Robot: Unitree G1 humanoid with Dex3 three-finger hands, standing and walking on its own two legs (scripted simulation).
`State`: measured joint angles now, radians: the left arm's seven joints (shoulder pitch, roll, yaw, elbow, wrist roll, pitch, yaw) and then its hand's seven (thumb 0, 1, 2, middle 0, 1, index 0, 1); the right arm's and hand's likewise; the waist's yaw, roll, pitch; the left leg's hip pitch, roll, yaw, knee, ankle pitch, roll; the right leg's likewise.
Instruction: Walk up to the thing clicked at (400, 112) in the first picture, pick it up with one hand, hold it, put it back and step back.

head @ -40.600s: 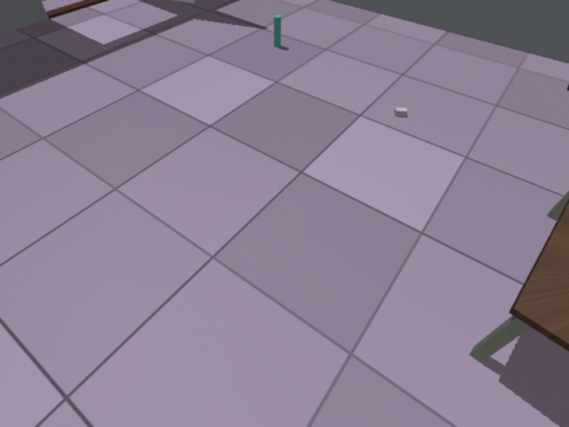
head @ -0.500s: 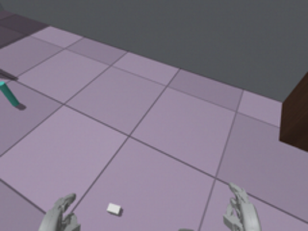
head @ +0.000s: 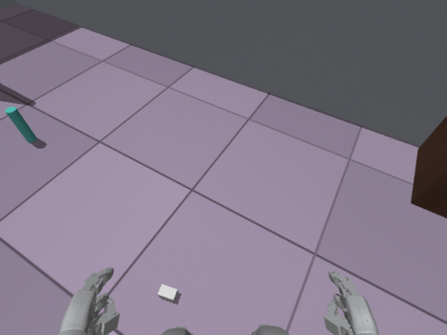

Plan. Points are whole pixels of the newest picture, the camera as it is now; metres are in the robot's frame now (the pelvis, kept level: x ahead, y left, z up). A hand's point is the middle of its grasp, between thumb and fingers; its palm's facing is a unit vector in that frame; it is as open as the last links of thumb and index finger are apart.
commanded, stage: stand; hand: left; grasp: from above
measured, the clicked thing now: (168, 293) +0.37 +0.19 -0.70
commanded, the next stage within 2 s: none
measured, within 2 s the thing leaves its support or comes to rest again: neither
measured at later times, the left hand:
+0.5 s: hand out of the picture +0.05 +0.23 -0.11, palm faces +0.04 -0.95 -0.31, open 7.4 cm
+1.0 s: hand out of the picture +0.05 +0.24 -0.10, palm faces +0.03 -0.94 -0.34, open 7.4 cm
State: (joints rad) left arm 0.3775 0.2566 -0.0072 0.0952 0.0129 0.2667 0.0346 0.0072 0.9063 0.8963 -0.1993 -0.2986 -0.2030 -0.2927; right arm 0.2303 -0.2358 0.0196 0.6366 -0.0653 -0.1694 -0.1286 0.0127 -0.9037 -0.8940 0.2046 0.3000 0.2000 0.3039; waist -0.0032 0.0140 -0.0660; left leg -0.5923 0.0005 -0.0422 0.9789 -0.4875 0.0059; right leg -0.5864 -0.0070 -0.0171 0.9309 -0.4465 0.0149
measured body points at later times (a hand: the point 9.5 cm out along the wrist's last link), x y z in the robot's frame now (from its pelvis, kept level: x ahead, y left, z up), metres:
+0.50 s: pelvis +0.00 +0.01 +0.05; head +0.00 +0.01 +0.50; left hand +0.05 +0.28 -0.09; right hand +0.07 -0.27 -0.09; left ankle +0.01 +0.12 -0.68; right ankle +0.02 -0.13 -0.68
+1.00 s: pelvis +0.00 +0.00 +0.06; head -0.01 -0.01 +0.51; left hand +0.05 +0.29 -0.08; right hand +0.06 -0.29 -0.08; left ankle +0.01 +0.12 -0.68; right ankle +0.02 -0.13 -0.68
